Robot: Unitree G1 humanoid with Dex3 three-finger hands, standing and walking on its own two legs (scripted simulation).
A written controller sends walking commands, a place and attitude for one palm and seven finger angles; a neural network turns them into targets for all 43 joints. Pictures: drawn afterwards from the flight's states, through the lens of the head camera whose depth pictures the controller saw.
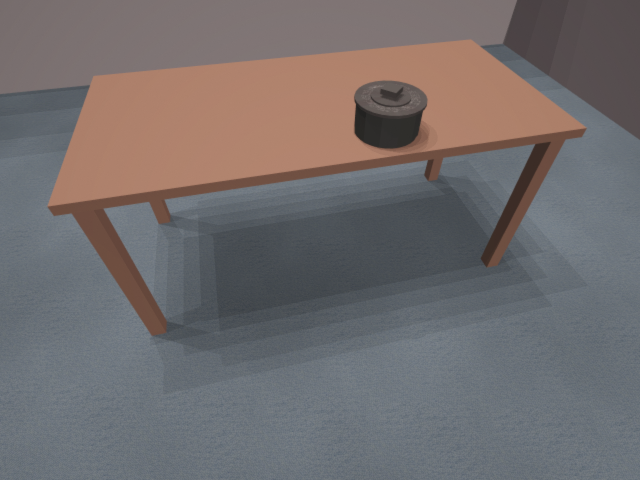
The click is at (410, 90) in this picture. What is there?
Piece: lid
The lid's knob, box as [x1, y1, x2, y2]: [380, 82, 402, 97]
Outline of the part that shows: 380,93 395,97 402,91 402,86 388,82 381,88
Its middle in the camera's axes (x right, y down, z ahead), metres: +0.18 -0.39 +1.01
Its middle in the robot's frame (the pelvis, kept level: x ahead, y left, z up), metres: +1.02 -0.13 +0.00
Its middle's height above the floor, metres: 0.78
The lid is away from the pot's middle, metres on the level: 0.00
